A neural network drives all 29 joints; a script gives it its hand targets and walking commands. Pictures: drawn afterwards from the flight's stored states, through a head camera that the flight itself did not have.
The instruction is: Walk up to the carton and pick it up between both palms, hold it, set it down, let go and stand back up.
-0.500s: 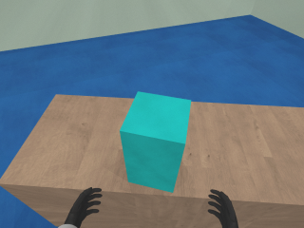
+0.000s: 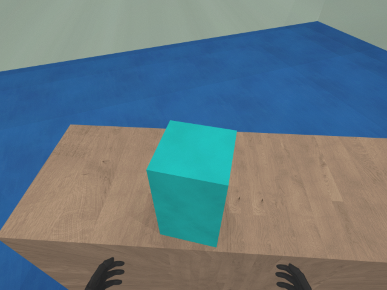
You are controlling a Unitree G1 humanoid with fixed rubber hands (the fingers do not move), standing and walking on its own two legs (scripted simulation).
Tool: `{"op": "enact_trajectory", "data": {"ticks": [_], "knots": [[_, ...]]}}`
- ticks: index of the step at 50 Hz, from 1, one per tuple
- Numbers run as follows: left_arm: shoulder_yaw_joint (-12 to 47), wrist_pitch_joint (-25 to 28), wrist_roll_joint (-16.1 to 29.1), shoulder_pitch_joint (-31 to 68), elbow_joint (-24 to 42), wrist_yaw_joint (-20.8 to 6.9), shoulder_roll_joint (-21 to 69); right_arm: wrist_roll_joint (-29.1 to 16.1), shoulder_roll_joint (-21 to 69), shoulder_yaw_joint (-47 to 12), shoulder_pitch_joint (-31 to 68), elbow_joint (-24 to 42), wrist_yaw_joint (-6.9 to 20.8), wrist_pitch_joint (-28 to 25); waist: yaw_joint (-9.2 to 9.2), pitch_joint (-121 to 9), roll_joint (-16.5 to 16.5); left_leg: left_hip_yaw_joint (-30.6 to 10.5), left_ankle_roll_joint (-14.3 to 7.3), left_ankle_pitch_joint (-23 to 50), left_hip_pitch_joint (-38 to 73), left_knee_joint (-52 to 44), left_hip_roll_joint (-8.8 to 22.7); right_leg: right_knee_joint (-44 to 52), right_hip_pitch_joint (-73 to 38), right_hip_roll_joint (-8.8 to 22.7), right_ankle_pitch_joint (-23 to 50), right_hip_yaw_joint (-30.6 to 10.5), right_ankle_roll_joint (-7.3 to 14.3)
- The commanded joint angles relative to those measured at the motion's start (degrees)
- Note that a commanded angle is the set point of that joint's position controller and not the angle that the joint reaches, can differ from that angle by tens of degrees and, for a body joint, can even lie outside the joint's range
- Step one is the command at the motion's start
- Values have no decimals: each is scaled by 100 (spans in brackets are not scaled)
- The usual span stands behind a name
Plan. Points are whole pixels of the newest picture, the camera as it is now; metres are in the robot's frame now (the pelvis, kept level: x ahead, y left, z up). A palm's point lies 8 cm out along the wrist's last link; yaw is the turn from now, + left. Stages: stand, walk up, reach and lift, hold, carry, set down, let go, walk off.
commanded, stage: set down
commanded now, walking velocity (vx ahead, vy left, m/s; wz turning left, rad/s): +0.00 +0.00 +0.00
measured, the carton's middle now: (194, 187) +0.40 +0.04 -0.04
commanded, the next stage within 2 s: let go in 0.20 s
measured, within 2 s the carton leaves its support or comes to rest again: neither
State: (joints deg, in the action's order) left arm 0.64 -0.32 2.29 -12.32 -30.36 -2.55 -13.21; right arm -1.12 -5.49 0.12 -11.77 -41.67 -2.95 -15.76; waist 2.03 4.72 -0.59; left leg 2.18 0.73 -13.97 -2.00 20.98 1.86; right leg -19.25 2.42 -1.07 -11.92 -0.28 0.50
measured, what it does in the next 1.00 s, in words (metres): stands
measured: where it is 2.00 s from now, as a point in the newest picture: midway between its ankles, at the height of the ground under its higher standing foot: outside the picture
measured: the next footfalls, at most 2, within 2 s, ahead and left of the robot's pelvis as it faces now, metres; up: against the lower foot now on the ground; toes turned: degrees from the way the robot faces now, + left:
none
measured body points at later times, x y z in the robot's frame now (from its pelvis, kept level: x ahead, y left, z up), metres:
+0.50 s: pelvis -0.01 -0.01 +0.00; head +0.00 -0.01 +0.45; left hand +0.16 +0.21 -0.09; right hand +0.15 -0.24 -0.09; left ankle -0.02 +0.12 -0.75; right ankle -0.01 -0.12 -0.75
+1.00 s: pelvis -0.02 +0.00 -0.01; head -0.04 +0.00 +0.44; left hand +0.08 +0.26 -0.11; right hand +0.08 -0.25 -0.13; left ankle -0.02 +0.12 -0.75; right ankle -0.01 -0.12 -0.75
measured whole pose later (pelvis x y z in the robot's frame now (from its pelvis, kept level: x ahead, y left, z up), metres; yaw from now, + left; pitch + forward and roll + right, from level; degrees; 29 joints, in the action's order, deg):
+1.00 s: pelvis -0.02 +0.00 -0.01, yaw +1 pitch -3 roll +0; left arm 0.1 1.2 -0.9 -18.9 -38.7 0.6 -13.8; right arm 1.0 -13.3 0.6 -15.8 -46.9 0.2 -1.3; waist 0.8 -0.4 0.6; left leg 1.2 0.3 -15.4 -9.4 27.8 1.2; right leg -26.7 9.6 0.0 -14.2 1.4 0.2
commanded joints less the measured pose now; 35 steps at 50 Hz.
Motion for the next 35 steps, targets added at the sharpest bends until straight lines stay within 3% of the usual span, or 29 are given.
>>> {"op": "enact_trajectory", "data": {"ticks": [1, 9, 15, 18, 20, 23, 35], "knots": [[-283, -57, -69, 501, 768, 118, -585, 100, -655, 232, 503, 731, 77, -42, -20, -508, 234, 250, 155, 1704, 77, -183, -136, 339, 218, -23, 650, 141, 107], [-322, -374, -165, 573, 745, 284, -510, 216, -838, 311, 575, 646, 249, 219, -60, -521, 236, 246, 144, 1565, 7, -199, -134, 296, 269, -32, 546, 172, 92], [-150, -486, -102, 794, 972, 461, -470, 374, -1064, 559, 730, 565, 403, 215, -229, -659, 125, 228, 96, 1128, 9, -160, -51, 181, 497, -19, 538, 182, 78], [-166, -422, -54, 759, 992, 472, -531, 347, -996, 501, 660, 604, 396, 159, -221, -764, -82, 261, 45, 1128, -58, -94, -110, 129, 381, 49, 937, 76, 11], [-194, -452, -96, 570, 912, 409, -473, 264, -975, 330, 597, 568, 394, 124, -176, -868, -61, 196, 67, 1547, 176, 10, -146, 154, 502, 99, 1378, 139, 9], [-259, -459, -159, 520, 792, 355, -474, 206, -1050, 279, 582, 522, 375, 82, -142, -857, -52, 181, 57, 1566, 239, 18, -185, 175, 517, 118, 1523, 100, -21], [-240, -620, -177, 667, 999, 415, -427, 228, -1076, 363, 538, 821, 365, 190, -148, -600, 21, 261, 5, 977, 110, -36, -160, 177, 811, 126, 577, 102, 48]]}}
